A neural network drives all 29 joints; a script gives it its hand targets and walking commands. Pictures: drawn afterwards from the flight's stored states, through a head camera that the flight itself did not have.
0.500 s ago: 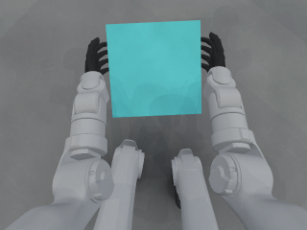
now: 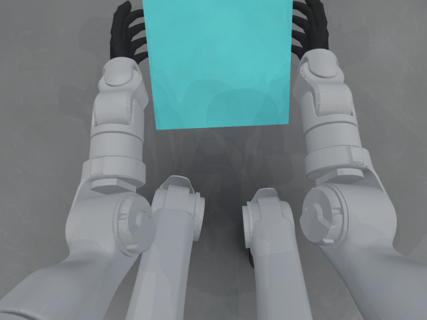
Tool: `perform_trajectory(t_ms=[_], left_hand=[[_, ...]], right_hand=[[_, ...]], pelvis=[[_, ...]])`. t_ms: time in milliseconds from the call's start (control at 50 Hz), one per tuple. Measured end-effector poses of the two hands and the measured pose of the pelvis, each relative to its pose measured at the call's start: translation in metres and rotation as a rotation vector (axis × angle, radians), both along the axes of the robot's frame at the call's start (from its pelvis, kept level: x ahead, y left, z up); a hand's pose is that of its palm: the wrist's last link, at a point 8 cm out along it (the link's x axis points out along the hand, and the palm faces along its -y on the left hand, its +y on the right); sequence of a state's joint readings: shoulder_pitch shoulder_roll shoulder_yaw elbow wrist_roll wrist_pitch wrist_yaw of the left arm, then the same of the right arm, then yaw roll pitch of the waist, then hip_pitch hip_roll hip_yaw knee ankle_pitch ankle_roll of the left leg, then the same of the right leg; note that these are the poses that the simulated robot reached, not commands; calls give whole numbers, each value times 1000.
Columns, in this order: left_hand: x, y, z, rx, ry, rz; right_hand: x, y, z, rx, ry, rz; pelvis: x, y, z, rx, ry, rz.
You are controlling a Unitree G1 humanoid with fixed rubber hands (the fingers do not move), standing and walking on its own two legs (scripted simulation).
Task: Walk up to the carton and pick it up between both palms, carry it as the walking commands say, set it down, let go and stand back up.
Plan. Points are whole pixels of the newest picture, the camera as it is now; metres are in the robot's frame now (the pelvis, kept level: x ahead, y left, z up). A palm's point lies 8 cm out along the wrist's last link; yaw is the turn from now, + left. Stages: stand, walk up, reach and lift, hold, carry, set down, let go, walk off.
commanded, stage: set down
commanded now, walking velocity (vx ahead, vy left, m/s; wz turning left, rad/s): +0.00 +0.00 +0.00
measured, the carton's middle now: (218, 63) +0.53 +0.06 -0.20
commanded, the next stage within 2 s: none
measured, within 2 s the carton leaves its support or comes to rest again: neither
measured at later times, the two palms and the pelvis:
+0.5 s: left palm (139, 63) +0.51 +0.20 -0.20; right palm (295, 56) +0.56 -0.09 -0.20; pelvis +0.00 +0.00 -0.05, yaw +0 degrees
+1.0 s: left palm (144, 64) +0.52 +0.20 -0.24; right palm (292, 59) +0.56 -0.09 -0.24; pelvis +0.01 +0.00 -0.07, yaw +0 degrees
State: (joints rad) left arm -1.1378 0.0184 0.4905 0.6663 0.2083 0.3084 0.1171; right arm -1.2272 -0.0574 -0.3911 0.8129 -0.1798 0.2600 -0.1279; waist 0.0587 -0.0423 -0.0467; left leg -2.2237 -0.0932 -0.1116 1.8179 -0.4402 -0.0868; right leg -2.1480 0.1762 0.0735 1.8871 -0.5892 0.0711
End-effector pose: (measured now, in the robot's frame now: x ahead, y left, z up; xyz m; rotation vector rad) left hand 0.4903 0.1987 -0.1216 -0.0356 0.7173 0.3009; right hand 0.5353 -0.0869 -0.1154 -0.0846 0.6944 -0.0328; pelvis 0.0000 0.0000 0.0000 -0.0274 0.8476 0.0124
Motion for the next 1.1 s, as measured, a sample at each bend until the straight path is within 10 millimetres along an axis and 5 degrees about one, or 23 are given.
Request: perform_trajectory(t_ms=[700, 1100], left_hand=[[25, -1, -111, -6, 70, -66], [26, 3, -118, -7, 70, -85]], right_hand=[[26, -8, -119, 4, 69, 42], [26, -7, -128, 4, 66, 70]], pelvis=[[9, -3, -60, 37, -81, -36], [4, -3, -73, 44, -149, -43]])
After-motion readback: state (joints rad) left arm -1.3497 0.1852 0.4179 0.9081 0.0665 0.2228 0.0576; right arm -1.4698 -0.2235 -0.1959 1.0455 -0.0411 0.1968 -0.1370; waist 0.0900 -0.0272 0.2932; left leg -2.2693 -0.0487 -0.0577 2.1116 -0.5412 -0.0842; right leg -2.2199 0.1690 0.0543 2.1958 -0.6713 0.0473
